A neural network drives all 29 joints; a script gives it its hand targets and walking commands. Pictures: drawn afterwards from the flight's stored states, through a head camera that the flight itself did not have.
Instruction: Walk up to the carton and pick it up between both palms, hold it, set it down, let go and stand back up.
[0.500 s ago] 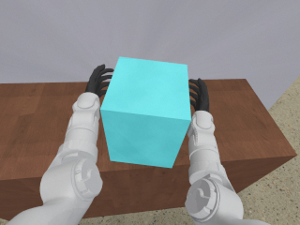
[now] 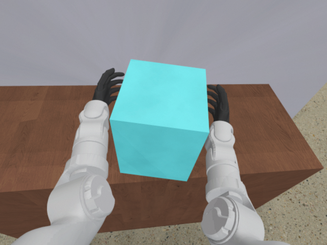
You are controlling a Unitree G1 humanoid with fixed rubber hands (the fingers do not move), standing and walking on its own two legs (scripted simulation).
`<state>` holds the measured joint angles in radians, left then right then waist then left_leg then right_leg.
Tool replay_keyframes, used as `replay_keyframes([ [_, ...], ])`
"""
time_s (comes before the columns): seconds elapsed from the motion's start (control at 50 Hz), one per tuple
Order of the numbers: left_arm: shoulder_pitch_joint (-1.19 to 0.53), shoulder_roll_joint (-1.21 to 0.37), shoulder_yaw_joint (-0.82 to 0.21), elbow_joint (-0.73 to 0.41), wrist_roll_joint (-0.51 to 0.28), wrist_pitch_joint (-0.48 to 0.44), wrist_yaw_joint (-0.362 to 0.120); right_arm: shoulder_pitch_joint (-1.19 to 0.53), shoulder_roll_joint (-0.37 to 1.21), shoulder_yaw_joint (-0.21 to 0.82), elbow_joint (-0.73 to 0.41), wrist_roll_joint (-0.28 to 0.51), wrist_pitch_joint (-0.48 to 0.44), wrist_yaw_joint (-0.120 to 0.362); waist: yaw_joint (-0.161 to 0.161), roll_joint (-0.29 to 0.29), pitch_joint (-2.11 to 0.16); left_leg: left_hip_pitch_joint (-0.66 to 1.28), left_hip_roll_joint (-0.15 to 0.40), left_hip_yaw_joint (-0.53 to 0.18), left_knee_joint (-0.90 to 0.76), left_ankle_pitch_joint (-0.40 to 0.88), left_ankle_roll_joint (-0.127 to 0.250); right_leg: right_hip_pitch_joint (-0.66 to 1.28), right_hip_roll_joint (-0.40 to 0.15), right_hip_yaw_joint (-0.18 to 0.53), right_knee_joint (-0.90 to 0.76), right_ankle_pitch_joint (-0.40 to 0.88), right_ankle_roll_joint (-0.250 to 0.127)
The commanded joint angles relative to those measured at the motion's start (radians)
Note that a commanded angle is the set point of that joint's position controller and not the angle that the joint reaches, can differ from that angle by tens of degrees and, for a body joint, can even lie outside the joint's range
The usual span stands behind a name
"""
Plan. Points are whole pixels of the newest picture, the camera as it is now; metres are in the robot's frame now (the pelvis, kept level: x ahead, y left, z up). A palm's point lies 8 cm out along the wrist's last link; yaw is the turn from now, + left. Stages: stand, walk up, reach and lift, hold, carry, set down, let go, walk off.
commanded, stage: set down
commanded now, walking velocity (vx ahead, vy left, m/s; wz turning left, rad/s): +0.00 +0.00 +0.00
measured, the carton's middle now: (160, 123) +0.43 -0.01 +0.03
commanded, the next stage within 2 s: none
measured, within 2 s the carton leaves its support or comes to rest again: neither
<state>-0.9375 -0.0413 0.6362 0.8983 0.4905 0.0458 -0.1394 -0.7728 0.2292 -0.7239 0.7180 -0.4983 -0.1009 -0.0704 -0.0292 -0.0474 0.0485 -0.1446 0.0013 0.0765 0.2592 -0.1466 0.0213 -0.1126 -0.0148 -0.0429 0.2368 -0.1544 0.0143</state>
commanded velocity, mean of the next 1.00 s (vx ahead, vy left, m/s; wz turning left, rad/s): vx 0.00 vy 0.00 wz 0.00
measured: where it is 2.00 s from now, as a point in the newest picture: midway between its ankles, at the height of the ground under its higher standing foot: outside the picture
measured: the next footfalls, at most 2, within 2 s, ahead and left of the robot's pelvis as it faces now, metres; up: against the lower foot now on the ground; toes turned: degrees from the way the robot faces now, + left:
none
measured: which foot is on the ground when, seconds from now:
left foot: down 0.00-1.00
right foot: down 0.00-1.00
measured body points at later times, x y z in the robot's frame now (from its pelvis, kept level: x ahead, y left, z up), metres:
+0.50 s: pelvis +0.00 +0.00 +0.00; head +0.04 +0.02 +0.45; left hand +0.45 +0.14 +0.11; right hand +0.41 -0.16 +0.10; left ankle -0.01 +0.10 -0.75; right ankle -0.02 -0.12 -0.75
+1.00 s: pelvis +0.00 +0.00 -0.01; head +0.05 +0.02 +0.43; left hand +0.48 +0.15 +0.09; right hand +0.44 -0.17 +0.08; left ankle -0.01 +0.10 -0.75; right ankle -0.02 -0.12 -0.75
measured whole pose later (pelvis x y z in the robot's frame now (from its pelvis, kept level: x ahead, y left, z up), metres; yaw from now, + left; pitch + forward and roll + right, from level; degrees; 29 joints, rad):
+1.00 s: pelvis +0.00 +0.00 -0.01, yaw -1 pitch +16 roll -2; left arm -1.15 0.26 0.09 1.52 -0.07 -0.17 0.02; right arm -0.97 -0.04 -0.21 1.25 0.05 -0.14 -0.21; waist -0.09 0.00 -0.19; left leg -0.56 0.04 0.07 0.49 -0.22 0.01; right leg -0.49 0.02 -0.05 0.39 -0.19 0.00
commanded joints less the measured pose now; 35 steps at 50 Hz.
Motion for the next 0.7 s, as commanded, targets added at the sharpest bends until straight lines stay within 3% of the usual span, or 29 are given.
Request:
replay_keyframes([
  [0.0, -0.381, -0.341, -0.163, 0.029, 0.013, -0.008, -0.073, -0.410, 0.375, 0.278, 0.041, -0.026, -0.015, 0.115, 0.014, 0.067, -0.372, 0.170, 0.005, 0.060, 0.020, 0.290, -0.026, 0.084, 0.034, -0.085, 0.021, 0.241, 0.065],
  [0.08, -0.376, -0.329, -0.152, 0.033, 0.013, -0.012, -0.077, -0.394, 0.367, 0.268, 0.043, -0.037, -0.008, 0.115, -0.002, 0.039, -0.347, 0.162, 0.005, 0.058, 0.013, 0.263, -0.016, 0.088, 0.031, -0.082, 0.016, 0.244, 0.072],
  [0.16, -0.365, -0.320, -0.137, 0.030, 0.027, -0.009, -0.078, -0.371, 0.364, 0.271, 0.048, -0.037, 0.003, 0.116, 0.012, 0.050, -0.315, 0.163, 0.005, 0.059, 0.008, 0.268, -0.017, 0.089, 0.031, -0.080, 0.017, 0.229, 0.072],
  [0.4, -0.354, -0.288, -0.123, 0.017, 0.036, -0.008, -0.070, -0.344, 0.323, 0.251, 0.039, -0.036, 0.018, 0.118, 0.010, 0.054, -0.305, 0.193, 0.007, 0.054, 0.011, 0.252, -0.015, 0.025, 0.034, -0.083, -0.001, 0.161, 0.068],
  [0.52, -0.343, -0.159, -0.112, 0.018, 0.014, -0.022, -0.035, -0.319, 0.188, 0.226, 0.047, -0.014, 0.018, 0.093, 0.009, 0.063, -0.303, 0.205, 0.009, 0.052, 0.026, 0.259, -0.021, -0.003, 0.034, -0.073, 0.005, 0.149, 0.065],
  [0.56, -0.331, 0.000, -0.115, 0.017, -0.029, -0.034, 0.005, -0.283, 0.038, 0.213, 0.062, 0.032, 0.021, 0.056, -0.005, 0.053, -0.299, 0.173, 0.007, 0.052, 0.031, 0.229, -0.019, -0.003, 0.034, -0.058, 0.017, 0.155, 0.070],
  [0.6, -0.347, 0.143, -0.215, 0.037, -0.140, -0.053, 0.067, -0.291, -0.086, 0.279, 0.095, 0.140, 0.024, 0.003, -0.013, 0.079, -0.332, 0.114, 0.009, 0.042, 0.050, 0.199, -0.019, -0.022, 0.040, -0.038, 0.031, 0.165, 0.057],
  [0.64, -0.396, 0.190, -0.317, 0.085, -0.243, -0.072, 0.118, -0.335, -0.108, 0.346, 0.170, 0.232, 0.029, -0.038, -0.027, 0.107, -0.377, 0.070, 0.020, 0.019, 0.078, 0.187, -0.025, -0.094, 0.044, -0.027, 0.042, 0.173, 0.037],
  [0.68, -0.456, 0.246, -0.353, 0.141, -0.313, -0.105, 0.158, -0.385, -0.135, 0.383, 0.211, 0.290, 0.021, -0.067, -0.016, 0.116, -0.511, 0.016, 0.023, 0.012, 0.114, 0.199, -0.030, -0.121, 0.043, -0.015, 0.068, 0.212, 0.024],
])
